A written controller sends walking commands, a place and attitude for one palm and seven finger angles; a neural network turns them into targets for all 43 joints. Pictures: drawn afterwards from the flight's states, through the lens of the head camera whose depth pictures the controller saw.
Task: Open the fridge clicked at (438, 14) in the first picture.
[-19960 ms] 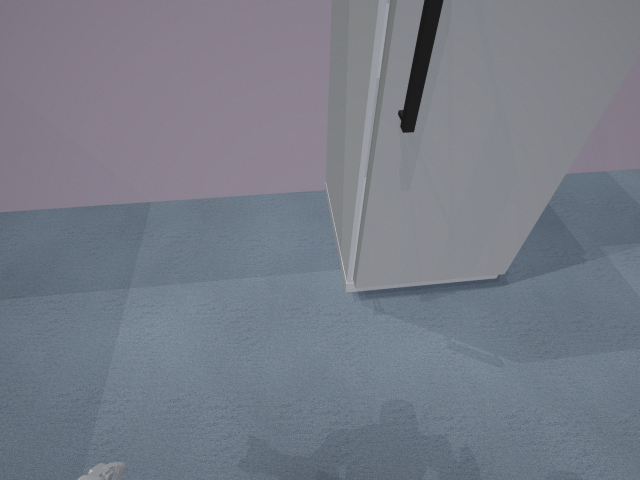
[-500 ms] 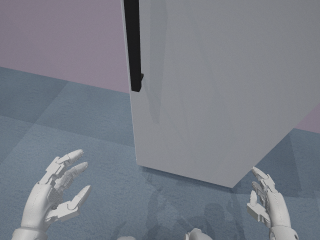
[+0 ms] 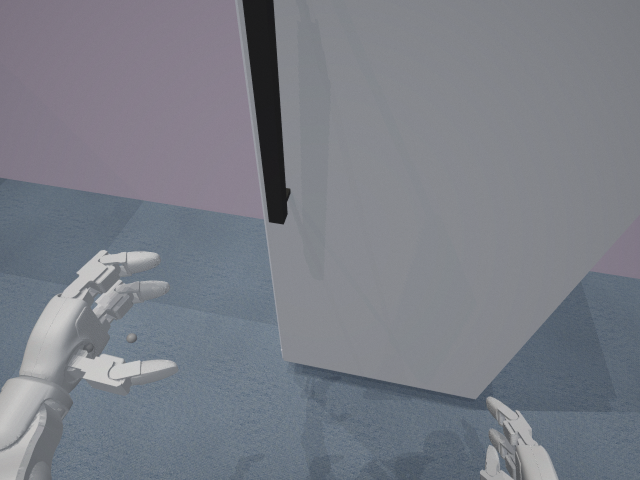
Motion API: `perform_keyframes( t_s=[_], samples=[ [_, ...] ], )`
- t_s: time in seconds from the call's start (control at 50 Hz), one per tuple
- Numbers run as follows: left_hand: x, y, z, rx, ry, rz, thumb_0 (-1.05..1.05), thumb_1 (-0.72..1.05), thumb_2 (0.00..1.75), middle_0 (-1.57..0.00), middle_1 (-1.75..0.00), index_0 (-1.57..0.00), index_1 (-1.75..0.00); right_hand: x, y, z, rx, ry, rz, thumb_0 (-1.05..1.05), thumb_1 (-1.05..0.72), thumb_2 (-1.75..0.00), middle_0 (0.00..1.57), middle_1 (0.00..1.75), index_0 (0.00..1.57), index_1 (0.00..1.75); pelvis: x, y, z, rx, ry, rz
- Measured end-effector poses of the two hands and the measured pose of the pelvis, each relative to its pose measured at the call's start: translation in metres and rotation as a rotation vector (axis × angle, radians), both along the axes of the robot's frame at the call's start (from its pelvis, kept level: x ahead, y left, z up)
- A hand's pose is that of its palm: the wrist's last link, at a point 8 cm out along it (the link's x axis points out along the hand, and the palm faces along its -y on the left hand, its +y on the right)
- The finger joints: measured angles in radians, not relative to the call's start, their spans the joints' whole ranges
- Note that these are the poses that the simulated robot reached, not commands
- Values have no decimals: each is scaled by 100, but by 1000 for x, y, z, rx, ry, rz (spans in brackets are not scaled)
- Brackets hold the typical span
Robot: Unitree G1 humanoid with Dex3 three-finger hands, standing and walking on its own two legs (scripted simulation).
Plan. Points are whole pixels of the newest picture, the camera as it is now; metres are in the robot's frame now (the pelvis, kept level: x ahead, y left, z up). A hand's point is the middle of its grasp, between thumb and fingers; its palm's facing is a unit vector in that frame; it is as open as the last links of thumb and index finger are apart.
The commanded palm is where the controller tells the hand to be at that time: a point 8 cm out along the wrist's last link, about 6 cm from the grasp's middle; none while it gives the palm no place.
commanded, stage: raise the hand to about handle height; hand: left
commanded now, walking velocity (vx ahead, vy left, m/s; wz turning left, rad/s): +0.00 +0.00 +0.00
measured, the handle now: (272, 81) +0.52 +0.11 +0.25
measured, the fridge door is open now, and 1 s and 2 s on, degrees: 0 0 0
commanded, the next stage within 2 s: move the hooked fingers beside the handle in 1.10 s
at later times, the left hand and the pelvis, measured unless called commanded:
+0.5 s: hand (79, 240) +0.28 +0.26 +0.20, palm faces -0.01 -0.99 -0.13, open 13.9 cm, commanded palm +0.24 +0.30 +0.21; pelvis +0.01 -0.02 +0.02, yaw +0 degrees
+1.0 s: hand (75, 227) +0.28 +0.26 +0.22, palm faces -0.01 -0.99 -0.11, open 14.0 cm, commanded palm +0.24 +0.30 +0.23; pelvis +0.00 -0.02 +0.02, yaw +0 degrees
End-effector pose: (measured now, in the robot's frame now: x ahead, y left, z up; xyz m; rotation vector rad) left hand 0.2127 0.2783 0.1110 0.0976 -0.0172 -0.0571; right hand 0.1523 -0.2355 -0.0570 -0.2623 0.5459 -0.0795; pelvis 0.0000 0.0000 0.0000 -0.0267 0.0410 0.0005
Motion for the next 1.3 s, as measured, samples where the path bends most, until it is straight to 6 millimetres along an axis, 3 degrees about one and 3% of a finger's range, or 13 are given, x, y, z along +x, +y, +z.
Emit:
perform_keyframes(
  t_s=[0.14,0.28,0.44,0.66,0.86,1.08,1.3],
  samples=[
    [14,11,31,18,-51,16,0,-23,41,-29,-103,-29,-102,28,1,20,-2,-73,21,2,-90,-90,20,30,20,30,7,-4,9,-1,-35,5],
    [26,23,59,25,-61,32,0,-39,35,-30,-113,-30,-112,43,11,24,40,-78,60,2,-90,-90,20,30,20,30,11,-9,14,1,-56,7],
    [40,32,87,31,-70,35,-1,-47,31,-30,-118,-30,-118,39,14,15,73,-16,73,2,-90,-90,20,30,20,30,12,-15,18,6,-65,9],
    [57,40,125,36,-102,31,-1,-50,30,-31,-120,-31,-119,27,-3,9,71,35,41,2,-90,-90,20,30,20,30,9,-19,21,14,-72,5],
    [55,30,109,10,-57,4,-1,-50,30,-30,-120,-30,-120,21,-16,14,60,25,15,2,-90,-90,20,30,20,30,3,-20,21,19,-72,-10],
    [46,34,112,16,-75,42,-1,-50,30,-31,-120,-31,-120,20,-6,16,68,12,29,2,-90,-90,20,30,20,30,-1,-21,21,18,-89,-5],
    [50,33,112,6,-67,26,-1,-50,30,-30,-120,-30,-120,18,-1,13,76,22,37,2,-90,-90,20,30,20,30,-2,-19,21,18,-87,-2]
  ],
)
